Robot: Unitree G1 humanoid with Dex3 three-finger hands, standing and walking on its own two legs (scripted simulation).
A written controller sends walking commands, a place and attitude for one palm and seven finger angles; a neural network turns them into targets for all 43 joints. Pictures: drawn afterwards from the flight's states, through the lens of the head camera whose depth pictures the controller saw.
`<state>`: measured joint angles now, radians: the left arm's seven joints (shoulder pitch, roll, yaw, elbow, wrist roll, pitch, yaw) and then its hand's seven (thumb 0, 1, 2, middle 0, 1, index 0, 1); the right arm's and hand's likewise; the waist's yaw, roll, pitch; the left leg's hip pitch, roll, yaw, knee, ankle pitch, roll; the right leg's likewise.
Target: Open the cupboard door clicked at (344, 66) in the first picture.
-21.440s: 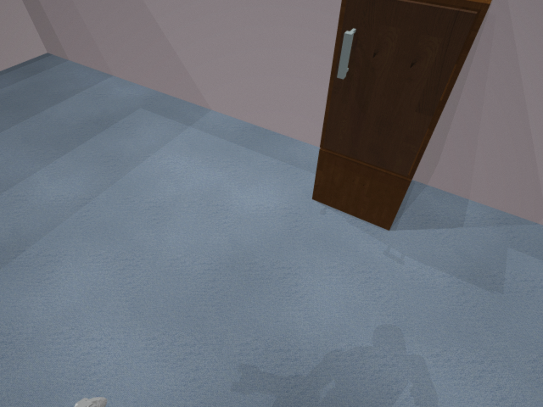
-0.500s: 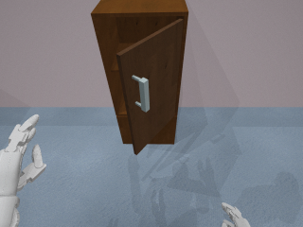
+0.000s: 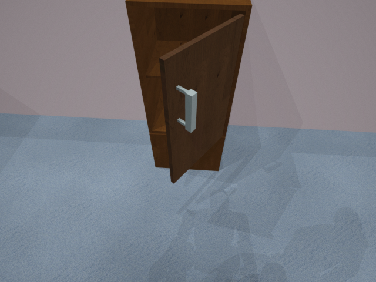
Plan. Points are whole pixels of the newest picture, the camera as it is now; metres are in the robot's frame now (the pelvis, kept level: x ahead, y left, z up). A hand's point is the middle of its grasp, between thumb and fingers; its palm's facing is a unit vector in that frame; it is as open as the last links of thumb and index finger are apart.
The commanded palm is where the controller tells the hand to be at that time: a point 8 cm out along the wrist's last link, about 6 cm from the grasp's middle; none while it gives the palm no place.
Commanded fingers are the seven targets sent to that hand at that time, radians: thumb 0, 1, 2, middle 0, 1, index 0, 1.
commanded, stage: let the arm hang, fingers relaxed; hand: left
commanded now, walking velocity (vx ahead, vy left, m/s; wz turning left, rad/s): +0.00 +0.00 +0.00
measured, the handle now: (185, 109) +0.58 +0.05 +0.01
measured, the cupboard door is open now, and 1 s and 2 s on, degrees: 53 53 53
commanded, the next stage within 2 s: look to check the result in 0.54 s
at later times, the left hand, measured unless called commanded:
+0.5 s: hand out of the picture -0.03 +0.16 -0.18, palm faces +0.06 -0.99 -0.15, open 7.3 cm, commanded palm none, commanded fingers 0.00 0.90 0.90 -0.20 -0.30 -0.20 -0.30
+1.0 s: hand out of the picture -0.03 +0.16 -0.18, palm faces +0.06 -0.98 -0.18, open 7.3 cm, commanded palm none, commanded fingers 0.00 0.90 0.90 -0.20 -0.30 -0.20 -0.30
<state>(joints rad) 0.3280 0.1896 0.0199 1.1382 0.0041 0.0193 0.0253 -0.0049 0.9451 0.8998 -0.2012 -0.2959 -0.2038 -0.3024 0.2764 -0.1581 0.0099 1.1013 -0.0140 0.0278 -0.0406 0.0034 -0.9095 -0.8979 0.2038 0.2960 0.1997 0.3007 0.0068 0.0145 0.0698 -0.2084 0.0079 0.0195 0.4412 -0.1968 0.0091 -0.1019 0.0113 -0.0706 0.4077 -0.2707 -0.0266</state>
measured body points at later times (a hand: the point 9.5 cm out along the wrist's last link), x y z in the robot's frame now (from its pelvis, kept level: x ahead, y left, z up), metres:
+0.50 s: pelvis -0.02 +0.01 +0.00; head -0.02 +0.01 +0.45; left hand -0.03 +0.21 -0.16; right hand -0.06 -0.19 -0.17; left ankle +0.03 +0.11 -0.74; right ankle -0.03 -0.10 -0.74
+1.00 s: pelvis -0.01 +0.01 +0.00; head +0.00 +0.00 +0.45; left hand -0.03 +0.21 -0.16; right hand -0.02 -0.20 -0.17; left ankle +0.03 +0.11 -0.74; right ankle -0.03 -0.10 -0.74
